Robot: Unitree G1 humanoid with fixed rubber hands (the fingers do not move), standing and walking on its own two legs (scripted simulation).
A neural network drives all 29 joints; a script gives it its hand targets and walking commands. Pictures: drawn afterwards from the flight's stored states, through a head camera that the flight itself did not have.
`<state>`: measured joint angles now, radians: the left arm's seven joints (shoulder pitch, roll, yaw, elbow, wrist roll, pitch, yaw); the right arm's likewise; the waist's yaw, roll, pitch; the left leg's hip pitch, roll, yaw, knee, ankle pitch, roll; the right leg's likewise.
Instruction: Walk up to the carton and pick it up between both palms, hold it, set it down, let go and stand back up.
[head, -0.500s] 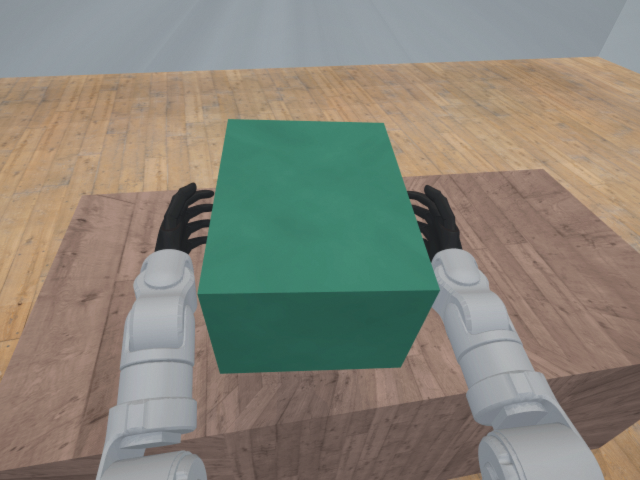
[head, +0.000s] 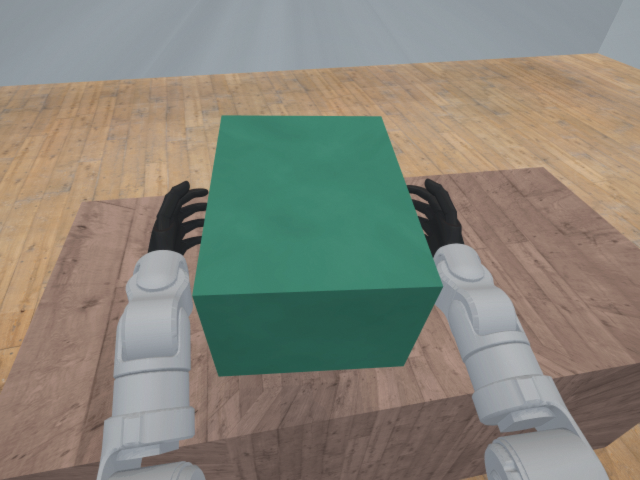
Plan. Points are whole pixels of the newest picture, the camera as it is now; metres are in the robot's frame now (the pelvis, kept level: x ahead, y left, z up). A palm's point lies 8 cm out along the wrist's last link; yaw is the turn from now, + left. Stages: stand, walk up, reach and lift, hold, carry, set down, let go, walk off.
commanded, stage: reach and lift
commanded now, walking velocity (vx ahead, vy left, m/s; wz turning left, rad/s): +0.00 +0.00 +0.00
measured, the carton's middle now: (307, 234) +0.42 -0.01 +0.13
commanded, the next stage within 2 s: hold in 0.04 s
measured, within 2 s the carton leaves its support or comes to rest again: neither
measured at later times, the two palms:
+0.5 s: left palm (149, 237) +0.35 +0.18 +0.19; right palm (435, 226) +0.36 -0.15 +0.18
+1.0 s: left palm (150, 238) +0.35 +0.17 +0.19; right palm (438, 228) +0.35 -0.16 +0.18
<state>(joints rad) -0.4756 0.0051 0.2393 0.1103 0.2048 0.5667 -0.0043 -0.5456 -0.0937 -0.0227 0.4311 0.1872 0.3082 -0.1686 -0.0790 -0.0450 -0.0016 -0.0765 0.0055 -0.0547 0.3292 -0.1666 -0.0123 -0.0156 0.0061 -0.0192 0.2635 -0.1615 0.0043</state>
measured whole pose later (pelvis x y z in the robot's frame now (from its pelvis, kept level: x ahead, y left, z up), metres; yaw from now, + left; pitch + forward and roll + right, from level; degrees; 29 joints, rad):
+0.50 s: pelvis -0.01 +0.00 +0.00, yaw +1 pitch -7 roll -1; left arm -0.58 0.01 0.30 0.14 0.25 0.65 -0.04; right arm -0.65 -0.07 -0.07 0.53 0.17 0.34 -0.16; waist -0.07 -0.06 -0.01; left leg -0.06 0.00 -0.07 0.33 -0.16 -0.01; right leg 0.01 0.00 -0.03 0.27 -0.16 0.00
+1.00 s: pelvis -0.01 +0.00 +0.00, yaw +0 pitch -7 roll -1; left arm -0.59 0.01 0.30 0.14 0.26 0.66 -0.04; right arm -0.65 -0.08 -0.06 0.53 0.17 0.34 -0.16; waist -0.06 -0.06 0.00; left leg -0.06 0.01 -0.06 0.32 -0.15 -0.02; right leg 0.00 0.01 -0.03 0.27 -0.15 0.00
